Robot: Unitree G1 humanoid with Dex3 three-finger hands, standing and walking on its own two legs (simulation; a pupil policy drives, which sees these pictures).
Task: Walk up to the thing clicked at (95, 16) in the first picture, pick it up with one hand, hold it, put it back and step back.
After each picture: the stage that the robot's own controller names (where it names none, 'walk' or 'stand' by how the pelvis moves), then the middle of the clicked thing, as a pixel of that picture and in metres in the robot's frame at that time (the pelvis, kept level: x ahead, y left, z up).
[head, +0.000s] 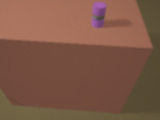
stand; (98, 15) +0.77 -0.06 +0.04
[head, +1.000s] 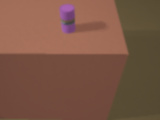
rise first; (67, 19) +0.67 +0.13 +0.07
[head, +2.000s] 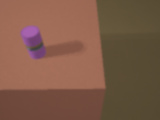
rise first; (34, 43) +0.49 +0.21 +0.07
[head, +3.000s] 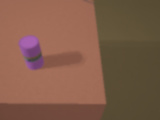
stand; (32, 53) +0.45 +0.21 +0.06
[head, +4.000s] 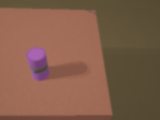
stand; (38, 64) +0.42 +0.18 +0.04
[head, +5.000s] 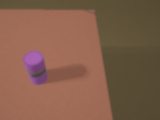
stand; (36, 68) +0.40 +0.19 +0.03
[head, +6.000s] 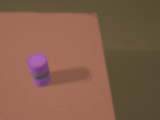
stand; (39, 70) +0.40 +0.18 +0.04
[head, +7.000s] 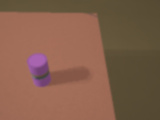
stand; (39, 70) +0.40 +0.18 +0.04
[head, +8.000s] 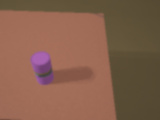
rise first; (43, 68) +0.40 +0.19 +0.04
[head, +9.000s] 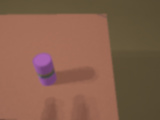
go down; (45, 70) +0.40 +0.19 +0.04
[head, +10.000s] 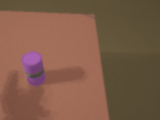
go down; (34, 69) +0.41 +0.19 +0.04
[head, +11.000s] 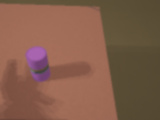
go down; (39, 64) +0.41 +0.17 +0.05
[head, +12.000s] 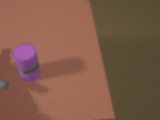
close in; (28, 63) +0.39 +0.18 +0.06
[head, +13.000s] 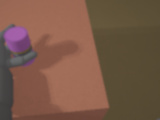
close; (21, 47) +0.44 +0.19 +0.09
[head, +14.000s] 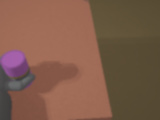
lift; (18, 70) +0.36 +0.21 +0.08
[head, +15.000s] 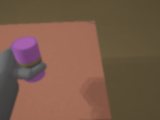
lift; (29, 60) +0.33 +0.17 +0.19
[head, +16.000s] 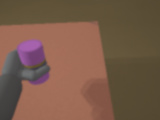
hold; (34, 62) +0.33 +0.16 +0.18
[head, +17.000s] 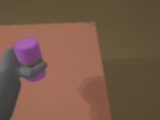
hold; (31, 60) +0.34 +0.17 +0.19
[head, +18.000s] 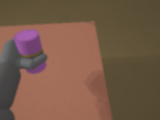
crouch; (31, 52) +0.36 +0.17 +0.20
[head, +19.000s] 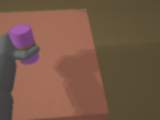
lower; (25, 44) +0.43 +0.19 +0.15
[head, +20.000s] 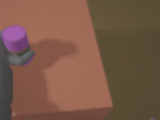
lower; (18, 46) +0.44 +0.20 +0.09
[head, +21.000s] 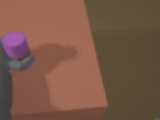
lower; (18, 51) +0.43 +0.20 +0.09
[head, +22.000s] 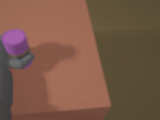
lower; (18, 50) +0.43 +0.20 +0.09
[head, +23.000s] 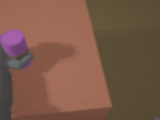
lower; (17, 50) +0.43 +0.20 +0.09
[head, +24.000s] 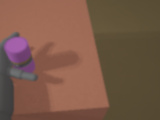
withdraw; (21, 57) +0.41 +0.20 +0.08
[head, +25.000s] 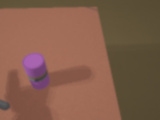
sink last; (37, 71) +0.37 +0.18 +0.07
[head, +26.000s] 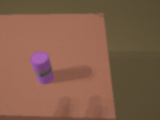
stand; (42, 68) +0.41 +0.20 +0.05
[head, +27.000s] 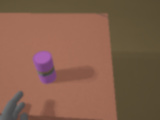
stand; (45, 67) +0.41 +0.19 +0.04
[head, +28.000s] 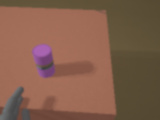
stand; (44, 61) +0.43 +0.19 +0.06
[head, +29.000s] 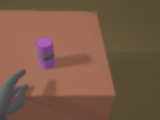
walk; (45, 53) +0.49 +0.16 +0.07
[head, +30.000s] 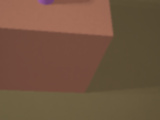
walk; out of the picture +0.66 +0.19 +0.06
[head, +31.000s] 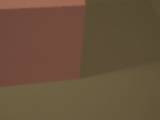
walk; out of the picture +0.84 +0.30 +0.07
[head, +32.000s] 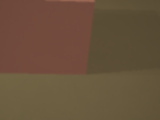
stand; out of the picture +1.05 +0.25 +0.06
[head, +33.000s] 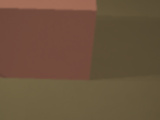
stand; out of the picture +1.06 +0.23 +0.04
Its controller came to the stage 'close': yes
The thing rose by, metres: 0.22
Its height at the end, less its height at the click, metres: +0.00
